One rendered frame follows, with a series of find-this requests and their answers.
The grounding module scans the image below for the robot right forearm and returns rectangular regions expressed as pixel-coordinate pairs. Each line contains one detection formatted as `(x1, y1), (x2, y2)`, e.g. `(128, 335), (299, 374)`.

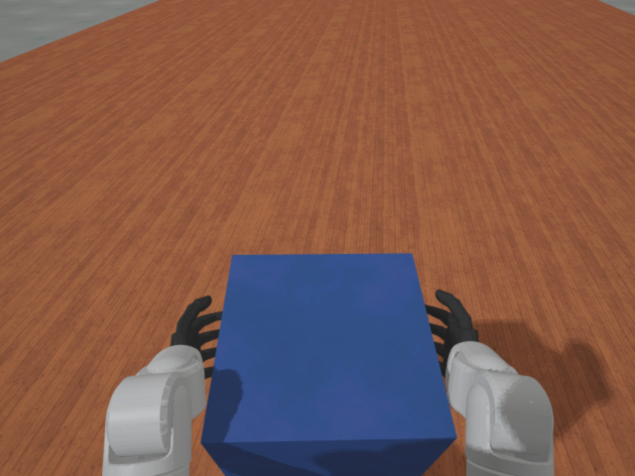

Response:
(445, 341), (555, 476)

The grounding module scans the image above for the left robot hand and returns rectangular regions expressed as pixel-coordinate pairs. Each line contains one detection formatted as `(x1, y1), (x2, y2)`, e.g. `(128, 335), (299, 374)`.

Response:
(170, 296), (222, 379)

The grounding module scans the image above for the robot left forearm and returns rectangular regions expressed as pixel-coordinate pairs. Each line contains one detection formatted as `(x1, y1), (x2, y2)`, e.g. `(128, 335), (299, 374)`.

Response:
(102, 345), (206, 476)

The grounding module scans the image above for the carton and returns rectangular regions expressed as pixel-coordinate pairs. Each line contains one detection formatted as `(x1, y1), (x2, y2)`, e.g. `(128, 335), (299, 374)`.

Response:
(200, 253), (457, 476)

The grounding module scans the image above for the right robot hand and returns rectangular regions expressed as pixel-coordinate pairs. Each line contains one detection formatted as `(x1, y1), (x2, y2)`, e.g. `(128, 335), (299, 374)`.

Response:
(425, 290), (478, 378)

